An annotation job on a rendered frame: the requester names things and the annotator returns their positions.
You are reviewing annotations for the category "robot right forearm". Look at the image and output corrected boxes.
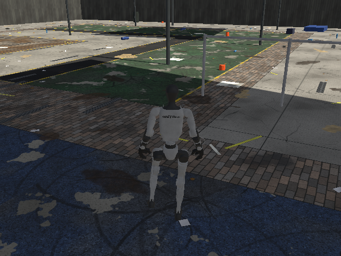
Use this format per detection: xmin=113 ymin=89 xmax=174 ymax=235
xmin=192 ymin=129 xmax=202 ymax=150

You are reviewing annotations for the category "left robot hand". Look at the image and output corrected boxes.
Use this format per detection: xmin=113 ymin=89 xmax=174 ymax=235
xmin=138 ymin=148 xmax=151 ymax=159

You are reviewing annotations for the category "robot left thigh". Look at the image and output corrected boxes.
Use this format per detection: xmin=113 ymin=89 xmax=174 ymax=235
xmin=152 ymin=148 xmax=164 ymax=175

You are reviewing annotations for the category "left robot foot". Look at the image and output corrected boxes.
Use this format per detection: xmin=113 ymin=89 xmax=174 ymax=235
xmin=147 ymin=199 xmax=155 ymax=208

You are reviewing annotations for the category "robot left forearm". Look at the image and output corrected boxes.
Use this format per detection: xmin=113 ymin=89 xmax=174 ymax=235
xmin=140 ymin=129 xmax=150 ymax=149

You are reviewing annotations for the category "right robot hand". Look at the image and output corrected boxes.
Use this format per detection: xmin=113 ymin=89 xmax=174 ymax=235
xmin=191 ymin=149 xmax=204 ymax=160

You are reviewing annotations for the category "robot left upper arm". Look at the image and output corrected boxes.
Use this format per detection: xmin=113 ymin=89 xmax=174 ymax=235
xmin=145 ymin=107 xmax=160 ymax=137

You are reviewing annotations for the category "robot right upper arm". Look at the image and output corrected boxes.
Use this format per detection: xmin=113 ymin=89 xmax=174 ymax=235
xmin=183 ymin=108 xmax=197 ymax=138

